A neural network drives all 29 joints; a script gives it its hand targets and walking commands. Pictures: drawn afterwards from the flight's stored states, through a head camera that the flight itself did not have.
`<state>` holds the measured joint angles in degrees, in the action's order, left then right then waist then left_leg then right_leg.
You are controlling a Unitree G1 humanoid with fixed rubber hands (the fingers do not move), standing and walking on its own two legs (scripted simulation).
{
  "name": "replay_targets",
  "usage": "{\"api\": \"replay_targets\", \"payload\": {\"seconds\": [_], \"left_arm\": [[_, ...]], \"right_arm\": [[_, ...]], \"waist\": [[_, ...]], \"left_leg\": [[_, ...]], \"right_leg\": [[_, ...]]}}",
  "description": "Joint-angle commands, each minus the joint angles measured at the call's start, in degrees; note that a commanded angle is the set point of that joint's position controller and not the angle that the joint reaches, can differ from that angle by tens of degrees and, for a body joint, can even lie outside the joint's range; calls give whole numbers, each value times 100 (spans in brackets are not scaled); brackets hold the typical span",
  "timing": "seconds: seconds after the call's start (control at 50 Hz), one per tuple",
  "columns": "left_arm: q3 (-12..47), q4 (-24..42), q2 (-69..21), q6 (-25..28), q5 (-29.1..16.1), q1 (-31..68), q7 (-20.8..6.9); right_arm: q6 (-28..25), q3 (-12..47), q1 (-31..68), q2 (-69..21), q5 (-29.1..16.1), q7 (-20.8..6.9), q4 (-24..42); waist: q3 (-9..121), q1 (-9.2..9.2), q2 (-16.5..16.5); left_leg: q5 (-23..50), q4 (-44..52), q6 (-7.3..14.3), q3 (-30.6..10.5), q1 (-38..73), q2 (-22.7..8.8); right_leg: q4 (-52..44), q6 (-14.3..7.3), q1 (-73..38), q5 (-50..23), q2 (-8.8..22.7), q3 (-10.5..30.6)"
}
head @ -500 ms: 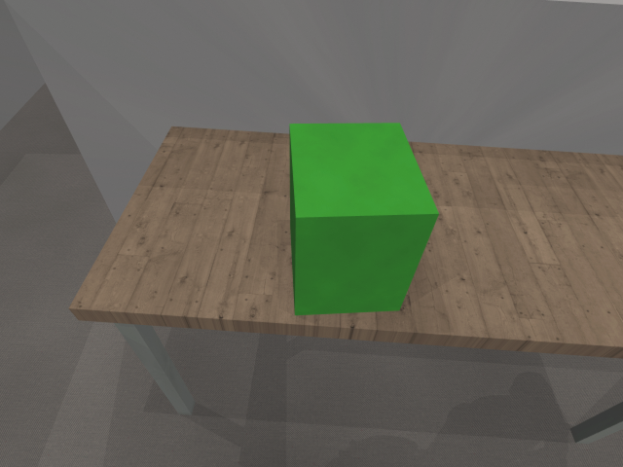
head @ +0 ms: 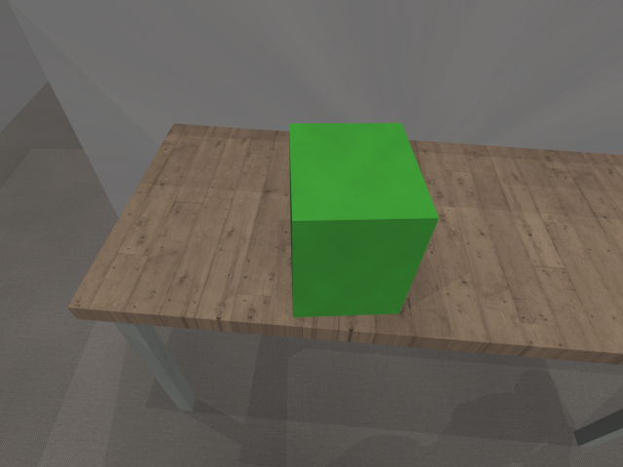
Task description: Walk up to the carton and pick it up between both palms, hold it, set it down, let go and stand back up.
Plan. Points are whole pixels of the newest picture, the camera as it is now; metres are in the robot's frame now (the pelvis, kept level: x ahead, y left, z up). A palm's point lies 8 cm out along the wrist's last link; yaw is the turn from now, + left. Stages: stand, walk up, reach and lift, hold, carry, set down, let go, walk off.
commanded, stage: stand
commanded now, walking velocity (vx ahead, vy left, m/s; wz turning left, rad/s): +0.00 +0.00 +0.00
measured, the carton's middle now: (346, 222) +0.48 -0.06 +0.02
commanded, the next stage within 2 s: none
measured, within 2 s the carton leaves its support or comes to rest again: neither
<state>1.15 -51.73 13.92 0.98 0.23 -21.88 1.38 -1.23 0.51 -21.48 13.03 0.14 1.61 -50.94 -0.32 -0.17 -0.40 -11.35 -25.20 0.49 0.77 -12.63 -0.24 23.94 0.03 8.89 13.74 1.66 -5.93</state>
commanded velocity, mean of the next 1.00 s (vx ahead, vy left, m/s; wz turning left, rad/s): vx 0.00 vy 0.00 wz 0.00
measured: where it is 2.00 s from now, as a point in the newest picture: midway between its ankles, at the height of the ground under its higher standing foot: outside the picture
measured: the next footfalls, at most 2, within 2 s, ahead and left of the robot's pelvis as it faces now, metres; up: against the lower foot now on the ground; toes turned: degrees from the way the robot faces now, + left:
none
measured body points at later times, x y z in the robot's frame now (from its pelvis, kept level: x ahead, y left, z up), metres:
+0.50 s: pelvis +0.00 -0.01 +0.00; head +0.00 +0.00 +0.45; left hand +0.00 +0.24 -0.15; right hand +0.01 -0.25 -0.14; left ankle +0.02 +0.11 -0.74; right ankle -0.01 -0.11 -0.74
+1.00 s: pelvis +0.01 -0.01 +0.00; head +0.01 -0.01 +0.45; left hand +0.00 +0.23 -0.15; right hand +0.01 -0.25 -0.15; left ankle +0.02 +0.11 -0.74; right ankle -0.01 -0.12 -0.74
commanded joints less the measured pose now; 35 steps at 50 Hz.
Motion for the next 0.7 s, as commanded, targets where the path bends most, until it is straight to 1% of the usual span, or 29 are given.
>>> {"api": "replay_targets", "payload": {"seconds": [0.0,0.06,0.1,0.12,0.18,0.22,0.26,0.28,0.3,0.38,0.4,0.44,0.46,0.5,0.52,0.6,0.62,0.66,0.68], "left_arm": [[-144,133,559,53,-3,-348,30],[-149,88,548,58,-3,-380,34],[-143,53,524,50,-4,-340,39],[-152,45,525,42,-8,-363,39],[-148,6,478,37,6,-414,44],[-158,-22,478,43,-1,-407,51],[-161,-53,449,44,-6,-424,52],[-142,-69,410,43,-9,-427,53],[-151,-89,430,45,-1,-411,56],[-150,-141,418,49,-6,-430,70],[-157,-128,423,52,-15,-415,73],[-154,-153,387,41,-4,-429,75],[-158,-166,383,35,-16,-461,73],[-155,-181,353,18,-16,-444,70],[-150,-202,314,15,-12,-462,74],[-178,-232,384,28,-5,-448,85],[-176,-247,368,32,3,-464,87],[-162,-286,296,45,-5,-467,91],[-160,-296,301,48,-9,-464,95]], "right_arm": [[-53,-160,-300,646,-15,39,125],[-48,-160,-310,636,-2,46,35],[-46,-159,-339,581,0,50,7],[-42,-168,-329,580,-5,55,-28],[-34,-163,-296,563,-3,63,-74],[-42,-149,-341,538,-7,63,-137],[-41,-158,-272,577,-13,71,-163],[-42,-165,-273,578,-8,78,-161],[-45,-157,-289,537,2,80,-226],[-43,-155,-291,512,0,83,-292],[-39,-154,-260,500,-3,86,-304],[-30,-155,-301,443,9,90,-359],[-18,-158,-327,455,-2,94,-371],[-2,-159,-293,421,9,98,-405],[1,-159,-316,413,0,95,-415],[-24,-166,-293,433,-2,105,-457],[-33,-176,-287,420,-4,109,-459],[-35,-167,-250,410,5,118,-484],[-34,-159,-266,368,4,119,-503]], "waist": [[-271,1,68],[-348,-8,104],[-358,20,68],[-393,-9,2],[-486,-8,137],[-321,-2,115],[-431,-33,51],[-454,-9,12],[-413,-20,55],[-323,-14,30],[-392,-29,11],[-442,2,109],[-458,-7,58],[-643,-7,67],[-609,-10,147],[-396,-4,116],[-321,-9,42],[-349,-35,97],[-322,-15,-7]], "left_leg": [[222,468,80,-712,-61,-554],[307,463,52,-680,-77,-544],[312,502,52,-695,-82,-550],[234,515,49,-704,-95,-545],[250,504,54,-681,-121,-543],[254,512,49,-688,-99,-545],[283,513,45,-693,-97,-547],[379,503,35,-702,-80,-554],[393,503,32,-695,-97,-559],[506,494,10,-677,24,-557],[503,487,5,-685,16,-550],[393,527,5,-669,-53,-535],[291,525,-2,-651,-74,-528],[249,551,8,-647,-114,-540],[242,554,-9,-659,-137,-537],[269,550,-5,-675,-84,-544],[314,536,6,-674,-33,-552],[510,505,8,-647,18,-555],[586,508,-3,-657,68,-559]], "right_leg": [[-538,-78,215,1,577,703],[-533,-68,240,-77,575,684],[-518,-72,245,-126,571,670],[-545,-68,271,-29,562,677],[-579,-67,279,-64,583,715],[-586,-71,152,-60,579,673],[-612,-63,223,-80,577,679],[-607,-61,230,-150,564,655],[-597,-57,152,-190,575,647],[-602,-64,129,-222,585,627],[-620,-64,180,-217,570,639],[-640,-73,159,-118,583,638],[-670,-75,211,11,577,643],[-671,-74,332,67,585,642],[-669,-72,299,41,580,642],[-646,-63,143,6,586,644],[-642,-52,104,-30,586,631],[-634,-65,98,-201,599,621],[-639,-71,99,-284,589,601]]}}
